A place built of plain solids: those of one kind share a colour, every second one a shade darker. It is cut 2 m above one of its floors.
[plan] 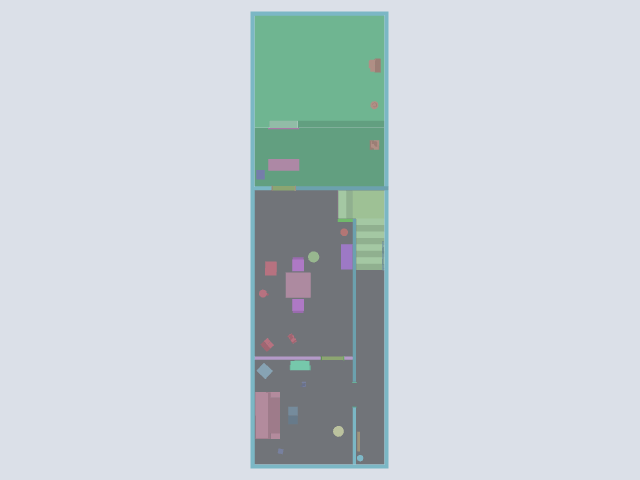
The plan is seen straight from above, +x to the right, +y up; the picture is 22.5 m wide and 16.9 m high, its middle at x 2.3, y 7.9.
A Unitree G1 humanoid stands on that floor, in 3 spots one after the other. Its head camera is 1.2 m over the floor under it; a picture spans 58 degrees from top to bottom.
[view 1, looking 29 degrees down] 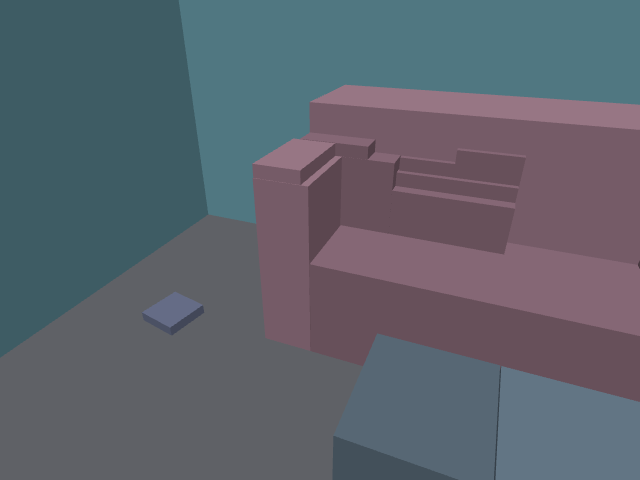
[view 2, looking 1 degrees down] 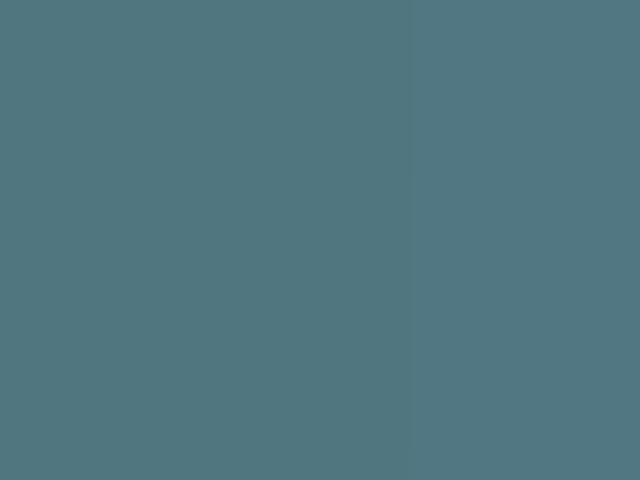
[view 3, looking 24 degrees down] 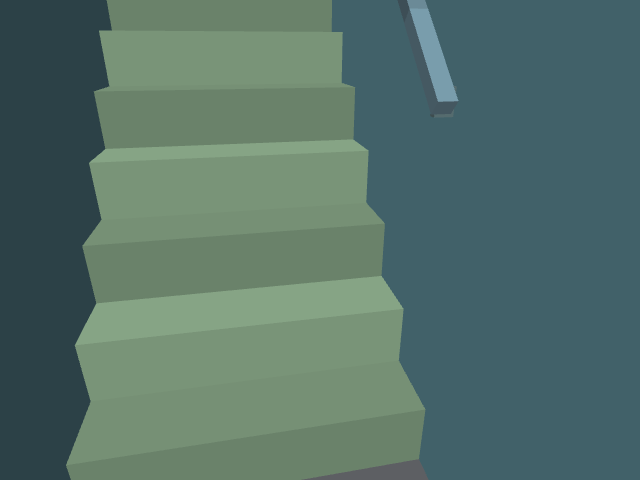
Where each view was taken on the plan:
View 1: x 2.05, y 1.60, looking -158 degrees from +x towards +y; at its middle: slotfit_sofa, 1.56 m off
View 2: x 3.92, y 1.60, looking -56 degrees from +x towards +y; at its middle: wall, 1.16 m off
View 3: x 4.07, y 5.94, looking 79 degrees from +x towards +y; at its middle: tread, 1.51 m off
